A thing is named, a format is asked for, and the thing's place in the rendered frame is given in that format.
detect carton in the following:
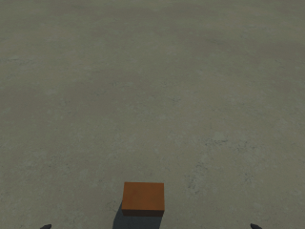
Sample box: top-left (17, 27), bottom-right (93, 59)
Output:
top-left (121, 181), bottom-right (165, 218)

